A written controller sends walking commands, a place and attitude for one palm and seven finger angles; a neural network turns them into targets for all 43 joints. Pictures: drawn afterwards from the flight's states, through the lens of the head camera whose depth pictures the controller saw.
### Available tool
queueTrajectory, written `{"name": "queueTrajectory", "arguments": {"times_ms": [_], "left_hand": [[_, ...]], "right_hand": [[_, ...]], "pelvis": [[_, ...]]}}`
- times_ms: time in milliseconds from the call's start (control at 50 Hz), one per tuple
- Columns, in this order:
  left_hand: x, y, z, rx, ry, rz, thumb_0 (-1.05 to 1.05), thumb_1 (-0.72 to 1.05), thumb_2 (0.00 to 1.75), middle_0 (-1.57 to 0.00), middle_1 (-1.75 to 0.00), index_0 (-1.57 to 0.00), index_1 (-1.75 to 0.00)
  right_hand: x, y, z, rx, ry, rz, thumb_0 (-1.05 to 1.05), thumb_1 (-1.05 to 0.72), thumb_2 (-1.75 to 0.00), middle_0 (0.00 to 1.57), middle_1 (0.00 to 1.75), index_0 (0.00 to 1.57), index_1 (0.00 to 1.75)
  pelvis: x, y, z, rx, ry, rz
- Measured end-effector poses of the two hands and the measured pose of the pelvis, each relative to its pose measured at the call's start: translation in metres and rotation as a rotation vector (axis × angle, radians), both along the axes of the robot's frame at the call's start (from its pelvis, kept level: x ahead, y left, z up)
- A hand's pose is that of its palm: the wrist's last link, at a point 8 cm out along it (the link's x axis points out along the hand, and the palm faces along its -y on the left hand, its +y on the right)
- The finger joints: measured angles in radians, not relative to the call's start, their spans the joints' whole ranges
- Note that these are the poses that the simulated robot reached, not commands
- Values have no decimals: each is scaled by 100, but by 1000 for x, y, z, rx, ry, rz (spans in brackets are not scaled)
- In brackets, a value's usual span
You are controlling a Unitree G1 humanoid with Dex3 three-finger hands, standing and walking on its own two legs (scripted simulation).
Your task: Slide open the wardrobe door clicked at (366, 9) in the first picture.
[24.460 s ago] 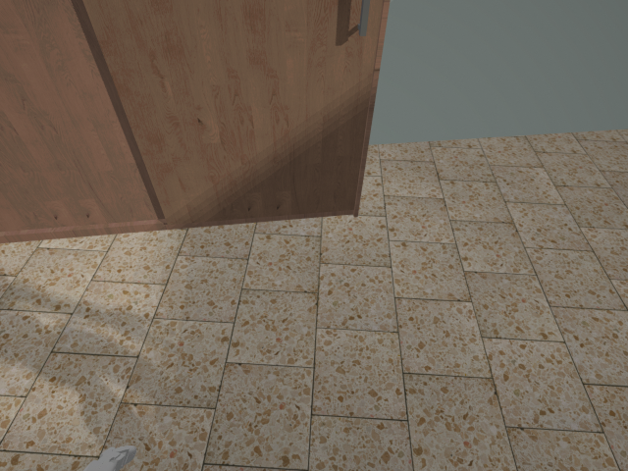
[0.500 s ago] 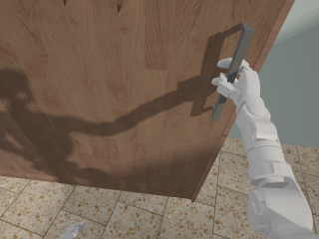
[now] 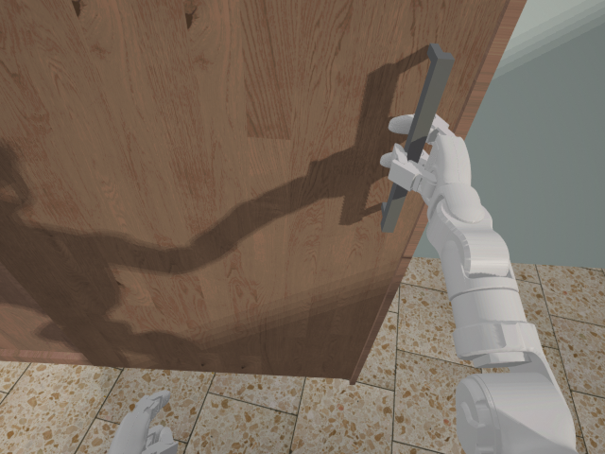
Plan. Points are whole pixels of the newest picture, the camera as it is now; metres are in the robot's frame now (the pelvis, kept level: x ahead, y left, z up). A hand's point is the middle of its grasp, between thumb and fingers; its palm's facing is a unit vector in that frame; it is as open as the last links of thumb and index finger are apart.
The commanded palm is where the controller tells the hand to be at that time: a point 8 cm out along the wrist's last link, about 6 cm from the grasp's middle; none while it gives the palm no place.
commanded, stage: tug the door sideways, standing still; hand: right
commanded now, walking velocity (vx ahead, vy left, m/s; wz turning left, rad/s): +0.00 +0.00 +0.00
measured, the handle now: (407, 151) +0.47 -0.11 +0.19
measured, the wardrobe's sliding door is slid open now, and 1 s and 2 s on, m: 0.00 0.04 0.18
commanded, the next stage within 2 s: step sideways, sliding the door along in 0.50 s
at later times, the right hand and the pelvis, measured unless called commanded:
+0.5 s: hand (383, 167) +0.42 -0.07 +0.19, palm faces +0.02 +1.00 -0.04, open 5.6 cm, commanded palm +0.40 -0.07 +0.19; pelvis -0.02 +0.00 +0.00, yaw -2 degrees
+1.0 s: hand (364, 168) +0.43 -0.05 +0.19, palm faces +0.04 +1.00 -0.08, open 5.7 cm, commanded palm +0.41 -0.06 +0.20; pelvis -0.02 +0.05 -0.02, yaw -2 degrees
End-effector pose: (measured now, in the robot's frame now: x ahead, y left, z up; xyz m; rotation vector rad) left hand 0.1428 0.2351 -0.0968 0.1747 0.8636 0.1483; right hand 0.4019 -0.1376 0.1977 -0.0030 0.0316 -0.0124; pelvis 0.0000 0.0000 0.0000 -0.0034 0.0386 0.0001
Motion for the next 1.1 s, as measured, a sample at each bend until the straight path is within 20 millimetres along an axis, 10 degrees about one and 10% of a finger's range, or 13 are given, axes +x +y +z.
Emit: {"name": "queueTrajectory", "arguments": {"times_ms": [480, 780, 980, 1100], "left_hand": [[-69, -5, -24, -20, 128, -21, 1, 90, 90, -20, -30, -20, -30], [-69, 4, -26, -3, 40, 82, 1, 90, 90, -20, -30, -20, -30], [-69, 40, -50, -12, 169, 39, 1, 90, 90, -20, -30, -20, -30], [-33, 68, -35, 68, 190, -49, 1, 90, 90, -20, -30, -20, -30]], "right_hand": [[-2, 16, 0, -40, -19, -7, 0, -80, -82, 35, 140, 29, 140], [4, 29, -6, -97, -150, 78, -2, -73, -83, 42, 140, 32, 140], [4, 38, -11, -87, -220, -14, -2, -75, -86, 46, 140, 29, 140], [4, 41, -14, -79, -254, -43, -3, -77, -87, 47, 140, 26, 140]], "pelvis": [[-23, -2, -3, 6, 5, -32], [-32, 0, -11, -6, -11, 37], [-26, 50, -21, 18, -64, -16], [-13, 66, -9, -23, -55, -60]]}}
